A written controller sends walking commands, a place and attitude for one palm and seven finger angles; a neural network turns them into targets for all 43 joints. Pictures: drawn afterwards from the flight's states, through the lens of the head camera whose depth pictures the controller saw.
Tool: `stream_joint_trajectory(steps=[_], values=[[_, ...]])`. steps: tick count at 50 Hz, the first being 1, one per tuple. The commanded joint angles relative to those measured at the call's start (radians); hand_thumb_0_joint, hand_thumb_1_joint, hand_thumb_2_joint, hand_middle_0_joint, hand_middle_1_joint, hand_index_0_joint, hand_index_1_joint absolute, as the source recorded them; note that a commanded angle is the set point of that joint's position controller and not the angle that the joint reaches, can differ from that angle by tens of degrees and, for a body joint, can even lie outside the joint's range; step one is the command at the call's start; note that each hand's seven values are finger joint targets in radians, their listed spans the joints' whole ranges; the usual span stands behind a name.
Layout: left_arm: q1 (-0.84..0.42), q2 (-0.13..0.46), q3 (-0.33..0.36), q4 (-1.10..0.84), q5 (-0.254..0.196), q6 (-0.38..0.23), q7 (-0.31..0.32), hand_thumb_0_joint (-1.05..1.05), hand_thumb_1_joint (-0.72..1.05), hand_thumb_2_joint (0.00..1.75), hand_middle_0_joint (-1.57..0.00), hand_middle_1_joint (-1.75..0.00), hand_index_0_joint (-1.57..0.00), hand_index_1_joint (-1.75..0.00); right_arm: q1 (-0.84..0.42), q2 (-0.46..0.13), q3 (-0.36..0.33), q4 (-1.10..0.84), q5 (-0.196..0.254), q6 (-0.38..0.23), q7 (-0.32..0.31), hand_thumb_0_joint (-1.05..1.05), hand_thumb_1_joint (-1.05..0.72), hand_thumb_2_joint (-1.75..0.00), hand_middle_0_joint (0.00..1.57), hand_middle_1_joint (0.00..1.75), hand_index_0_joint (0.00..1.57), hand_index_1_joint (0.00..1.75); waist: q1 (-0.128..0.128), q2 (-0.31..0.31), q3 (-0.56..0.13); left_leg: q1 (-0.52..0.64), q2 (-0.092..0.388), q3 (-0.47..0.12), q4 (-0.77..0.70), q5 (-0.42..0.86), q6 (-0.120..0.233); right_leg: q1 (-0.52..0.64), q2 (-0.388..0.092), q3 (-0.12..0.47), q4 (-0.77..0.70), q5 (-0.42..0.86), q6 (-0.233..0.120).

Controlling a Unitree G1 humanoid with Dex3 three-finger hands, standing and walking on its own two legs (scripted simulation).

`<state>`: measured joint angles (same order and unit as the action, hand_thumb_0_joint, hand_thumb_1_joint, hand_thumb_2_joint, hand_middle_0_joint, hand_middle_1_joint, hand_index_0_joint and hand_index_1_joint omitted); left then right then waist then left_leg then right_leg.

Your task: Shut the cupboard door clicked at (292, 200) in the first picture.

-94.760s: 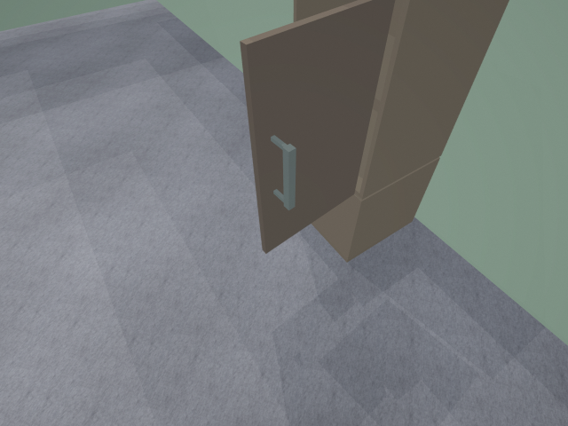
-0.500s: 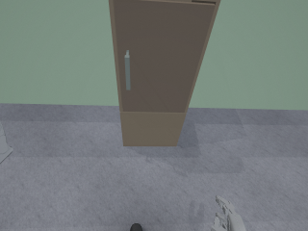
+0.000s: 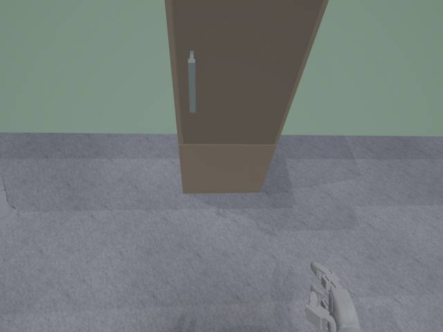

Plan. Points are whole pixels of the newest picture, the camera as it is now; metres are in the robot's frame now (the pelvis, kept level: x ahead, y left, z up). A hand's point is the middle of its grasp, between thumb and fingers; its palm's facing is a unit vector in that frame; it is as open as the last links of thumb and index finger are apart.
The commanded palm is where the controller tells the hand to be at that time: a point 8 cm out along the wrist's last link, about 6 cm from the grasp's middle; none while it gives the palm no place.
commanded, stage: stop stepping back and stand still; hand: left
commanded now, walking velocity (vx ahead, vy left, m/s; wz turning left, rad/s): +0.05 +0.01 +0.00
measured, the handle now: (192, 83) +0.77 +0.11 -0.03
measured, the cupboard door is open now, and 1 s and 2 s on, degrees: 0 0 0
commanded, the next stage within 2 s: let the arm hang, fingers relaxed in 0.16 s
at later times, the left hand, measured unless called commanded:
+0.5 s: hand out of the picture +0.07 +0.21 -0.14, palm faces -0.02 -0.97 -0.23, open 7.4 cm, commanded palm none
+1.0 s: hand out of the picture -0.09 +0.23 -0.17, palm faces +0.06 -0.97 -0.24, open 7.4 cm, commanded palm none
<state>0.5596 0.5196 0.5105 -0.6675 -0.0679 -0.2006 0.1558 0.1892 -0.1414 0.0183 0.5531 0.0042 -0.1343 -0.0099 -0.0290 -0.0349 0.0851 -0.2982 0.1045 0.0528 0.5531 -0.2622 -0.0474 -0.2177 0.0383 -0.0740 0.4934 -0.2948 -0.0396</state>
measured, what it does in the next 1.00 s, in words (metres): shifts its weight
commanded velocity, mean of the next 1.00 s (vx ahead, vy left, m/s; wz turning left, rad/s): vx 0.00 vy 0.00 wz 0.00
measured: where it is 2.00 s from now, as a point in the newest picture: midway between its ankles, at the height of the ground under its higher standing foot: outside the picture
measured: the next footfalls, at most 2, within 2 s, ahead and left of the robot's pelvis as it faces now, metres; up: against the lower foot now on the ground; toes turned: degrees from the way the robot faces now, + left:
none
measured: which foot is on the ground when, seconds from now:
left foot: down 0.00-1.00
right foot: down 0.00-1.00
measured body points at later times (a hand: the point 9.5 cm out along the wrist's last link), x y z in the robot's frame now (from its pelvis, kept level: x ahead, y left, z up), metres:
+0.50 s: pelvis -0.04 +0.02 -0.01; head -0.02 +0.02 +0.44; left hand +0.07 +0.27 -0.12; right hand +0.10 -0.24 -0.13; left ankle +0.02 +0.14 -0.73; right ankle -0.02 -0.09 -0.73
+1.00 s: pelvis -0.04 +0.04 +0.00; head -0.04 +0.03 +0.45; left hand -0.09 +0.28 -0.15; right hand -0.04 -0.19 -0.16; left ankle +0.02 +0.14 -0.73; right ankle -0.02 -0.09 -0.73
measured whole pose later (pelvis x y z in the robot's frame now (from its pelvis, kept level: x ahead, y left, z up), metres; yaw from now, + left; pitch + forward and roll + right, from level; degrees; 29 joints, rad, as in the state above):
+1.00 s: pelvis -0.04 +0.04 +0.00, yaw +1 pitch -2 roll -1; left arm 0.37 0.19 0.03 1.12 0.02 0.03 0.02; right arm 0.31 -0.17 -0.01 1.07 -0.02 0.03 -0.02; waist 0.00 0.03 0.03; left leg -0.28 0.00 0.03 0.48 -0.17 0.02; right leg -0.22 -0.04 -0.06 0.49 -0.23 0.00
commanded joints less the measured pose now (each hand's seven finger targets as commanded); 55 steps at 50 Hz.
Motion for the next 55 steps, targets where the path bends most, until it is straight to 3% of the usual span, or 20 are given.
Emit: stream_joint_trajectory(steps=[1, 3, 6, 9, 12, 13, 14, 16, 18, 19, 21, 23, 26, 28, 30, 35, 38, 41, 46, 55], values=[[0.166, 0.081, 0.116, 0.030, -0.027, -0.015, 0.020, 0.00, 0.90, 0.90, -0.20, -0.30, -0.20, -0.30, 0.015, -0.162, -0.078, -0.103, 0.021, 0.021, -0.017, 0.00, -0.90, -0.90, 0.20, 0.30, 0.20, 0.30, -0.001, -0.011, -0.293, -0.025, -0.007, 0.002, 0.077, 0.219, 0.022, 0.196, -0.179, 0.189, -0.051, 0.589, -0.036], [0.173, 0.073, 0.099, 0.091, -0.026, 0.000, 0.026, 0.00, 0.90, 0.90, -0.20, -0.30, -0.20, -0.30, -0.001, -0.148, -0.065, -0.097, 0.028, 0.038, -0.026, 0.00, -0.90, -0.90, 0.20, 0.30, 0.20, 0.30, -0.002, -0.103, -0.274, -0.085, -0.042, -0.017, 0.108, 0.027, 0.020, 0.204, -0.228, 0.218, -0.062, 0.659, -0.064], [0.125, 0.075, 0.073, 0.098, -0.016, 0.009, 0.033, 0.00, 0.90, 0.90, -0.20, -0.30, -0.20, -0.30, -0.034, -0.150, -0.057, -0.088, 0.026, 0.041, -0.050, 0.00, -0.90, -0.90, 0.20, 0.30, 0.20, 0.30, 0.004, -0.133, -0.197, -0.050, -0.048, -0.034, 0.030, -0.023, 0.039, 0.102, -0.209, 0.176, -0.084, 0.467, -0.031], [0.007, 0.065, 0.021, 0.039, -0.004, -0.001, 0.031, 0.00, 0.90, 0.90, -0.20, -0.30, -0.20, -0.30, -0.051, -0.176, -0.056, -0.080, 0.014, 0.023, -0.072, 0.00, -0.90, -0.90, 0.20, 0.30, 0.20, 0.30, 0.011, -0.027, -0.161, 0.062, -0.014, -0.071, -0.071, 0.227, 0.058, 0.020, -0.130, 0.108, -0.063, 0.285, 0.020], [-0.169, 0.110, 0.014, -0.062, 0.020, -0.021, 0.036, 0.00, 0.90, 0.90, -0.20, -0.30, -0.20, -0.30, -0.075, -0.182, -0.049, -0.069, 0.003, 0.001, -0.092, 0.00, -0.90, -0.90, 0.20, 0.30, 0.20, 0.30, 0.023, 0.155, -0.101, 0.035, 0.005, -0.097, -0.137, 0.203, 0.073, 0.009, -0.089, 0.091, -0.074, 0.179, 0.045], [-0.124, -0.107, -0.406, 0.742, 0.095, 0.118, -0.119, 0.00, 0.90, 0.90, -0.20, -0.30, -0.20, -0.30, -0.123, -0.373, -0.098, 0.103, -0.002, -0.039, 0.013, 0.00, -0.90, -0.90, 0.20, 0.30, 0.20, 0.30, 0.000, 0.166, 0.004, -0.072, 0.022, -0.131, -0.012, 0.355, 0.083, -0.076, -0.153, 0.036, 0.088, 0.304, 0.010], [-0.113, -0.125, -0.386, 0.793, 0.093, 0.194, -0.147, 0.00, 0.90, 0.90, -0.20, -0.30, -0.20, -0.30, -0.059, -0.328, -0.100, 0.116, -0.007, 0.025, 0.016, 0.00, -0.90, -0.90, 0.20, 0.30, 0.20, 0.30, 0.019, 0.136, -0.060, -0.077, 0.026, -0.105, -0.040, 0.285, 0.086, -0.041, -0.139, 0.072, 0.058, 0.208, 0.007], [-0.146, -0.148, -0.398, 0.842, 0.092, 0.213, -0.161, 0.00, 0.90, 0.90, -0.20, -0.30, -0.20, -0.30, -0.048, -0.283, -0.076, 0.108, -0.014, 0.061, 0.012, 0.00, -0.90, -0.90, 0.20, 0.30, 0.20, 0.30, 0.034, 0.128, -0.070, -0.135, 0.023, -0.131, -0.058, 0.089, 0.097, -0.049, -0.131, 0.055, 0.045, 0.042, 0.007], [-0.201, -0.118, -0.405, 0.947, 0.101, 0.198, -0.165, 0.00, 0.90, 0.90, -0.20, -0.30, -0.20, -0.30, -0.038, -0.287, -0.067, 0.115, -0.026, 0.081, 0.012, 0.00, -0.90, -0.90, 0.20, 0.30, 0.20, 0.30, 0.036, -0.009, -0.093, -0.133, 0.006, -0.169, -0.062, 0.044, 0.106, -0.031, -0.126, 0.075, 0.014, -0.033, -0.007], [-0.223, -0.103, -0.409, 1.002, 0.104, 0.193, -0.165, 0.00, 0.90, 0.90, -0.20, -0.30, -0.20, -0.30, -0.038, -0.289, -0.065, 0.122, -0.028, 0.089, 0.011, 0.00, -0.90, -0.90, 0.20, 0.30, 0.20, 0.30, 0.034, -0.098, -0.113, -0.097, -0.018, -0.162, -0.027, 0.043, 0.100, -0.049, -0.148, 0.108, -0.028, -0.052, -0.022], [-0.278, -0.093, -0.422, 1.124, 0.103, 0.191, -0.160, 0.00, 0.90, 0.90, -0.20, -0.30, -0.20, -0.30, -0.015, -0.268, -0.059, 0.151, -0.031, 0.107, 0.009, 0.00, -0.90, -0.90, 0.20, 0.30, 0.20, 0.30, 0.015, -0.186, -0.144, 0.005, -0.066, -0.108, 0.059, 0.093, 0.080, -0.103, -0.213, 0.153, -0.087, 0.001, -0.061], [-0.318, -0.123, -0.447, 1.223, 0.096, 0.207, -0.148, 0.00, 0.90, 0.90, -0.20, -0.30, -0.20, -0.30, 0.021, -0.229, -0.047, 0.194, -0.036, 0.128, 0.004, 0.00, -0.90, -0.90, 0.20, 0.30, 0.20, 0.30, -0.002, -0.124, -0.154, 0.056, -0.070, -0.085, 0.072, 0.113, 0.066, -0.126, -0.223, 0.139, -0.083, 0.009, -0.069], [-0.301, -0.158, -0.465, 1.358, 0.088, 0.217, -0.144, 0.00, 0.90, 0.90, -0.20, -0.30, -0.20, -0.30, 0.006, -0.222, -0.035, 0.243, -0.037, 0.135, 0.002, 0.00, -0.90, -0.90, 0.20, 0.30, 0.20, 0.30, 0.013, 0.127, -0.124, 0.028, -0.019, -0.156, -0.073, 0.154, 0.079, -0.078, -0.141, 0.098, -0.033, -0.023, -0.012], [-0.261, -0.170, -0.463, 1.442, 0.087, 0.221, -0.143, 0.00, 0.90, 0.90, -0.20, -0.30, -0.20, -0.30, -0.003, -0.226, -0.034, 0.270, -0.036, 0.137, -0.004, 0.00, -0.90, -0.90, 0.20, 0.30, 0.20, 0.30, 0.036, 0.238, -0.093, -0.058, 0.001, -0.194, -0.164, 0.035, 0.092, 0.007, -0.111, 0.074, -0.027, -0.032, 0.007], [-0.224, -0.200, -0.452, 1.509, 0.088, 0.219, -0.143, 0.00, 0.90, 0.90, -0.20, -0.30, -0.20, -0.30, 0.005, -0.211, -0.040, 0.295, -0.038, 0.140, -0.010, 0.00, -0.90, -0.90, 0.20, 0.30, 0.20, 0.30, 0.047, 0.286, -0.088, -0.090, -0.004, -0.195, -0.209, -0.083, 0.091, 0.051, -0.104, 0.064, -0.045, -0.023, 0.003], [-0.206, -0.211, -0.464, 1.624, 0.090, 0.214, -0.146, 0.00, 0.90, 0.90, -0.20, -0.30, -0.20, -0.30, 0.067, -0.199, -0.053, 0.359, -0.031, 0.150, -0.016, 0.00, -0.90, -0.90, 0.20, 0.30, 0.20, 0.30, 0.039, 0.165, -0.039, -0.086, -0.008, -0.198, -0.262, -0.237, 0.086, 0.025, -0.102, 0.069, -0.105, -0.069, 0.001], [-0.199, -0.213, -0.465, 1.669, 0.091, 0.209, -0.145, 0.00, 0.90, 0.90, -0.20, -0.30, -0.20, -0.30, 0.108, -0.183, -0.057, 0.392, -0.028, 0.151, -0.016, 0.00, -0.90, -0.90, 0.20, 0.30, 0.20, 0.30, 0.031, 0.032, -0.024, -0.041, -0.020, -0.174, -0.233, -0.197, 0.086, -0.029, -0.120, 0.091, -0.153, -0.128, -0.002], [-0.199, -0.216, -0.468, 1.697, 0.089, 0.204, -0.141, 0.00, 0.90, 0.90, -0.20, -0.30, -0.20, -0.30, 0.147, -0.159, -0.055, 0.426, -0.027, 0.153, -0.015, 0.00, -0.90, -0.90, 0.20, 0.30, 0.20, 0.30, 0.017, -0.042, -0.017, 0.027, -0.036, -0.132, -0.172, -0.107, 0.082, -0.101, -0.147, 0.115, -0.196, -0.178, -0.012], [-0.198, -0.226, -0.469, 1.731, 0.087, 0.205, -0.136, 0.00, 0.90, 0.90, -0.20, -0.30, -0.20, -0.30, 0.169, -0.141, -0.049, 0.472, -0.027, 0.151, -0.016, 0.00, -0.90, -0.90, 0.20, 0.30, 0.20, 0.30, 0.013, -0.022, 0.013, 0.053, -0.032, -0.128, -0.167, -0.082, 0.083, -0.158, -0.147, 0.120, -0.196, -0.202, -0.014], [-0.163, -0.253, -0.469, 1.768, 0.087, 0.206, -0.131, 0.00, 0.90, 0.90, -0.20, -0.30, -0.20, -0.30, 0.163, -0.122, -0.043, 0.504, -0.027, 0.136, -0.021, 0.00, -0.90, -0.90, 0.20, 0.30, 0.20, 0.30, 0.039, 0.063, 0.021, -0.031, -0.021, -0.155, -0.259, -0.126, 0.087, -0.045, -0.124, 0.100, -0.142, -0.081, 0.002]])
